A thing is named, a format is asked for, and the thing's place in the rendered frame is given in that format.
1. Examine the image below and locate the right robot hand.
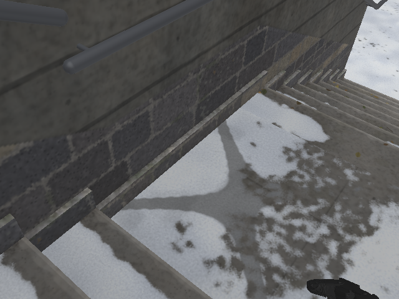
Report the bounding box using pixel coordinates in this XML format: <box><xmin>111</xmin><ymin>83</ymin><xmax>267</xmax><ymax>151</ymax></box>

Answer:
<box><xmin>307</xmin><ymin>278</ymin><xmax>379</xmax><ymax>299</ymax></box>

